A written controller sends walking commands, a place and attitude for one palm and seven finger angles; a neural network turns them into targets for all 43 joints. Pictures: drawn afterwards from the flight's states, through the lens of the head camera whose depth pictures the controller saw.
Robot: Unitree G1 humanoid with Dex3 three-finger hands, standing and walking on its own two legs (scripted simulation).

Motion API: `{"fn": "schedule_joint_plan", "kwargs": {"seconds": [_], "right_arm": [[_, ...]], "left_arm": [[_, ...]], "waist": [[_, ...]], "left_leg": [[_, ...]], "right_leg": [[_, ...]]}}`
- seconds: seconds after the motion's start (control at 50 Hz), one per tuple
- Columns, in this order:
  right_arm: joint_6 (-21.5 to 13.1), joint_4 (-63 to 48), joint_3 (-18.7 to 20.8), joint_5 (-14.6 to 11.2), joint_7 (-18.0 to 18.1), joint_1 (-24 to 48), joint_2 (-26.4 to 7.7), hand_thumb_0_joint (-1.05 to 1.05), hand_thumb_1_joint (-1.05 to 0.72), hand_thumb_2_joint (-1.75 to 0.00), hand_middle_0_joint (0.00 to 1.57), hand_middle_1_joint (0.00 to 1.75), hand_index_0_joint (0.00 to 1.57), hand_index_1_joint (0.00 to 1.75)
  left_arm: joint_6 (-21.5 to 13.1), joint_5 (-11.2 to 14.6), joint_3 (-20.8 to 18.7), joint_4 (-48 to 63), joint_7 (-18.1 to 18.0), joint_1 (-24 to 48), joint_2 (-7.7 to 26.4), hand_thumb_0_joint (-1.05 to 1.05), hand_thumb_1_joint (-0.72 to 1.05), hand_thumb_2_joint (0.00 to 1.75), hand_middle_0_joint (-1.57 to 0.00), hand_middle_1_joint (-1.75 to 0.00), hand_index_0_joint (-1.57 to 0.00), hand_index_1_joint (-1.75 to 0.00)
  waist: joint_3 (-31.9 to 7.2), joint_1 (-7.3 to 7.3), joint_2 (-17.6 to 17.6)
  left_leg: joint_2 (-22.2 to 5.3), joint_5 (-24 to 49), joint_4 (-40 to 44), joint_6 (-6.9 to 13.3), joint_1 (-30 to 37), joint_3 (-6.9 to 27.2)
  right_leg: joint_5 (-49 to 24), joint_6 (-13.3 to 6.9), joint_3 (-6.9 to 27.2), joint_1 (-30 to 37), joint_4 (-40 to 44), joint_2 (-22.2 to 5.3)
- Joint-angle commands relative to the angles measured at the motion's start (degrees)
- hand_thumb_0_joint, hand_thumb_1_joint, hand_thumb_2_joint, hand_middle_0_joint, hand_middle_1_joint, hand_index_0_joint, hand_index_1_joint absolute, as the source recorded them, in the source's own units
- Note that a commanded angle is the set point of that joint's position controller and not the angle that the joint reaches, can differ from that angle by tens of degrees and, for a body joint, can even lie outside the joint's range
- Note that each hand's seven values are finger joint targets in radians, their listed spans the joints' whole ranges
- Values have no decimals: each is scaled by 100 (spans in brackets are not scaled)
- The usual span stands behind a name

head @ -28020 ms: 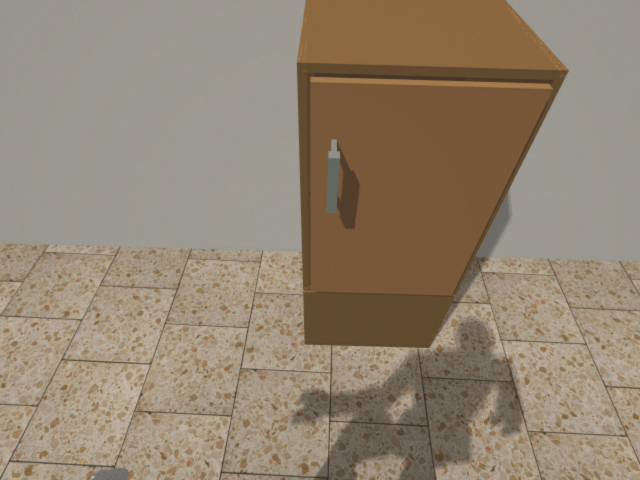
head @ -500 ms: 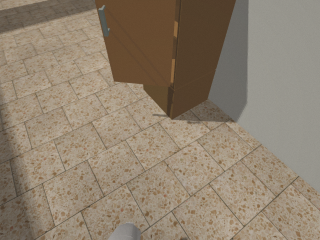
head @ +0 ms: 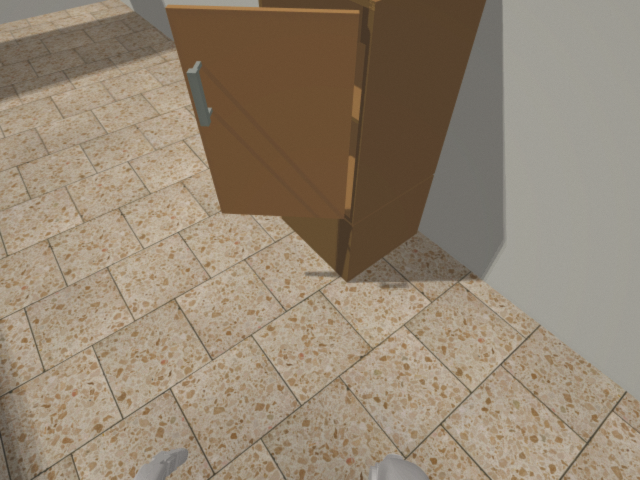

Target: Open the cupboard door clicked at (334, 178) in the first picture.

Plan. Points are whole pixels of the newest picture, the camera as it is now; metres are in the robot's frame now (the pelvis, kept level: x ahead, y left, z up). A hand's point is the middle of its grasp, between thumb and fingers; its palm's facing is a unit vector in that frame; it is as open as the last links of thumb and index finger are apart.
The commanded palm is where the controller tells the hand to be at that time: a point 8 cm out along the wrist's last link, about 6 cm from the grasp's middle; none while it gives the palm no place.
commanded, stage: take the last steps up to it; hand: left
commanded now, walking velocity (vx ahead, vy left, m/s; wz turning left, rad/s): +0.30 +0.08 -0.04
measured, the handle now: (201, 94) +0.88 +0.31 +0.01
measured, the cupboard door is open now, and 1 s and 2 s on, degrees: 48 48 48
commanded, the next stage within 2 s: come to a stop and stand still in 0.62 s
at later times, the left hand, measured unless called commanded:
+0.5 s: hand (187, 473) +0.16 +0.20 -0.17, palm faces +0.10 -0.98 -0.20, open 7.3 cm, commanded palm none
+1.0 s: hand (200, 327) +0.39 +0.24 -0.18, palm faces -0.03 -0.97 -0.23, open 7.3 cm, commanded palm none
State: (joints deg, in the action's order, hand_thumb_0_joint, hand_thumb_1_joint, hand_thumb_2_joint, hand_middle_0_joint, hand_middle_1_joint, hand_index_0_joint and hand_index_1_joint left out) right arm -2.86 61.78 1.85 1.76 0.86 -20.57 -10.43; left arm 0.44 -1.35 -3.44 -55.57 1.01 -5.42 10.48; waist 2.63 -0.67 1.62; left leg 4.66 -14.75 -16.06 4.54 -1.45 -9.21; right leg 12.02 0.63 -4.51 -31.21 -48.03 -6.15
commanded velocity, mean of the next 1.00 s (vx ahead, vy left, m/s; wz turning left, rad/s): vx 0.10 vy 0.04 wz -0.01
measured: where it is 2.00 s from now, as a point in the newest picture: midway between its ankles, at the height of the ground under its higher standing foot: (307, 455)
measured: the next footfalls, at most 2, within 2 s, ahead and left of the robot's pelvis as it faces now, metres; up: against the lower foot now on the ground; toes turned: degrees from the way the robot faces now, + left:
right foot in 0.12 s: +0.16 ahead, -0.11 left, +0.00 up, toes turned -8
left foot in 0.56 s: +0.34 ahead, +0.16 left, +0.00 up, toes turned +2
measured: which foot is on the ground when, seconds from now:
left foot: down 0.00-0.12, up 0.14-0.54, down 0.56-1.00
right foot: up 0.00-0.10, down 0.12-0.56, up 0.58-0.92, down 0.94-1.00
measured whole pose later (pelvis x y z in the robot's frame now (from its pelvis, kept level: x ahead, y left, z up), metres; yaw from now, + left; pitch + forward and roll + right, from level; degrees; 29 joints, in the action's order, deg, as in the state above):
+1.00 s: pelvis +0.31 +0.06 -0.01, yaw -3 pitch +0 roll +1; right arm 0.8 62.4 1.5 0.8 2.0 -13.4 -8.4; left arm 1.1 -0.9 -2.1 -58.7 -1.2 -9.2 11.0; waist 3.8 -0.4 1.3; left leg 0.0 -17.3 -30.2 2.2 -12.5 -9.2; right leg 16.0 -0.6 -2.5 -17.1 -33.5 -2.3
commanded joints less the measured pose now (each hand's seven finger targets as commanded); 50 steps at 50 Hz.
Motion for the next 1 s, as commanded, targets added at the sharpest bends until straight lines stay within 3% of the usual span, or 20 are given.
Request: {"fn": "schedule_joint_plan", "kwargs": {"seconds": [0.0, 0.04, 0.08, 0.1, 0.12, 0.16, 0.2, 0.24, 0.3, 0.44, 0.5, 0.52, 0.54, 0.56, 0.6, 0.66, 0.74, 0.84, 0.94, 0.98], "right_arm": [[-88, -16, 78, 21, 22, -649, -618, 0, -90, -90, 20, 30, 20, 30], [-70, 74, 61, 15, 35, -669, -656, 0, -90, -90, 20, 30, 20, 30], [-91, 59, 53, -82, 17, -459, -651, 0, -90, -90, 20, 30, 20, 30], [-128, -107, 68, -157, -17, -488, -532, 0, -90, -90, 20, 30, 20, 30], [-97, -245, 98, -143, -15, -367, -546, 0, -90, -90, 20, 30, 20, 30], [26, -316, 164, -82, -33, 305, -459, 0, -90, -90, 20, 30, 20, 30], [163, -168, 109, -28, -95, 69, -144, 0, -90, -90, 20, 30, 20, 30], [225, -40, 109, -15, -136, -230, -54, 0, -90, -90, 20, 30, 20, 30], [216, -175, 130, -22, -190, 82, 58, 0, -90, -90, 20, 30, 20, 30], [75, -655, 138, -48, -291, 1158, -113, 0, -90, -90, 20, 30, 20, 30], [-6, -427, 164, -26, -217, 459, -401, 0, -90, -90, 20, 30, 20, 30], [-45, -260, 251, 16, -147, -186, -841, 0, -90, -90, 20, 30, 20, 30], [-32, -177, 381, 80, -61, -793, -1409, 0, -90, -90, 20, 30, 20, 30], [53, -191, 354, 45, -11, -918, -1438, 0, -90, -90, 20, 30, 20, 30], [27, -420, 215, -7, 46, -76, -1007, 0, -90, -90, 20, 30, 20, 30], [-88, -522, 89, -24, 75, 392, -627, 0, -90, -90, 20, 30, 20, 30], [-83, -428, 14, -33, 106, 475, -490, 0, -90, -90, 20, 30, 20, 30], [117, -313, 47, -56, 190, 698, -585, 0, -90, -90, 20, 30, 20, 30], [290, -227, 145, -133, 133, 379, -457, 0, -90, -90, 20, 30, 20, 30], [386, -207, 176, -127, 140, 245, -458, 0, -90, -90, 20, 30, 20, 30]], "left_arm": [[-155, -11, 40, 507, 5, 426, 241, 0, 90, 90, -20, -30, -20, -30], [-187, -10, 22, 481, 6, 171, 269, 0, 90, 90, -20, -30, -20, -30], [-299, -22, -114, 78, -40, -1255, 639, 0, 90, 90, -20, -30, -20, -30], [-356, -35, -273, -190, -99, -2201, 1208, 0, 90, 90, -20, -30, -20, -30], [-325, 70, -299, -245, -125, -2395, 1504, 0, 90, 90, -20, -30, -20, -30], [-301, 109, -194, -26, -205, -1452, 1014, 0, 90, 90, -20, -30, -20, -30], [-391, 84, -46, 33, -184, -1036, 497, 0, 90, 90, -20, -30, -20, -30], [-471, 59, -34, -36, -163, -1032, 418, 0, 90, 90, -20, -30, -20, -30], [-560, 36, -112, -187, -147, -1271, 495, 0, 90, 90, -20, -30, -20, -30], [-490, -9, -131, -509, -127, -1529, 804, 0, 90, 90, -20, -30, -20, -30], [-399, 8, -138, -510, -138, -1413, 777, 0, 90, 90, -20, -30, -20, -30], [-368, 30, -84, -448, -117, -1518, 588, 0, 90, 90, -20, -30, -20, -30], [-368, 75, -18, -324, -92, -1641, 275, 0, 90, 90, -20, -30, -20, -30], [-360, 36, 32, -118, -122, -1290, 304, 0, 90, 90, -20, -30, -20, -30], [-309, 39, 1, -179, -121, -1057, 337, 0, 90, 90, -20, -30, -20, -30], [-207, -4, 14, -387, -61, -1357, 186, 0, 90, 90, -20, -30, -20, -30], [-95, 33, 101, -407, -130, -1384, -25, 0, 90, 90, -20, -30, -20, -30], [45, 46, 101, -378, -215, -1253, 184, 0, 90, 90, -20, -30, -20, -30], [16, 16, 43, -162, -266, -943, 798, 0, 90, 90, -20, -30, -20, -30], [-5, 43, 9, -119, -316, -919, 860, 0, 90, 90, -20, -30, -20, -30]], "waist": [[311, -121, -384], [158, 22, -374], [-502, 685, -27], [-1191, 920, 937], [-1117, 864, 957], [-131, 529, 203], [160, 152, 512], [-10, 3, 705], [-73, 78, 289], [198, 296, 770], [-12, -141, 329], [-424, -372, -540], [-877, -522, -1820], [-720, -572, -1443], [-403, -265, -1340], [-218, 92, -740], [-320, 226, -356], [-313, 241, -774], [-347, 58, -188], [-722, 21, 600]], "left_leg": [[-1910, 2533, 272, 613, 95, 959], [-1769, 3097, -249, 458, -8, 779], [-1309, 3120, -2009, 65, -1068, 475], [-587, 1137, -3598, -272, -2595, 14], [-315, -1996, -5222, -417, -3302, 325], [-912, -1102, -5534, -388, -3551, 1117], [-1093, -246, -4965, -522, -3059, 1011], [-1086, 44, -4371, -625, -2753, 795], [-1076, 279, -3553, -711, -2817, 630], [-794, 236, -1927, -605, -2412, 400], [-537, 465, -945, -471, -695, 201], [-1176, 602, -887, -213, 401, 867], [-2496, 955, -474, 402, 1178, 2549], [-2832, 742, -127, 748, 616, 2906], [-2588, 382, 207, 694, -319, 2517], [-2154, 1195, 378, 463, -856, 1596], [-2083, 2496, 255, 501, -1106, 1055], [-2022, 2854, -343, 333, -1240, 971], [-1100, 1384, -1090, -390, -1246, 707], [-892, 1236, -1671, -485, -1048, 470]], "right_leg": [[148, -158, -90, 75, 755, 116], [184, -259, -262, 853, 1238, 344], [-446, -525, 175, 3263, 1885, 159], [-1061, -1159, 2181, 4915, 2221, -1354], [-1407, -1816, 3417, 4758, 2974, -2401], [-270, -1418, 2667, 3073, 3401, -1956], [-335, -935, 1432, 2024, 3754, -1277], [-498, -809, 859, 1897, 3843, -986], [-878, -928, 760, 2135, 3819, -996], [-1000, -803, 671, 2409, 3423, -1111], [-1071, -554, 291, 1765, 2356, -750], [-510, -379, -16, 1062, 1108, -328], [1908, -133, -537, 45, -514, 388], [2381, -243, -50, -192, -1640, 376], [1541, -253, 360, -426, -2445, 16], [902, -120, 347, 29, -1923, -120], [657, 15, 332, 728, -583, -43], [372, 70, 174, 1773, 1086, 207], [-2622, -464, 954, 1955, 1803, -481], [-3613, -706, 1149, 2098, 1833, -755]]}}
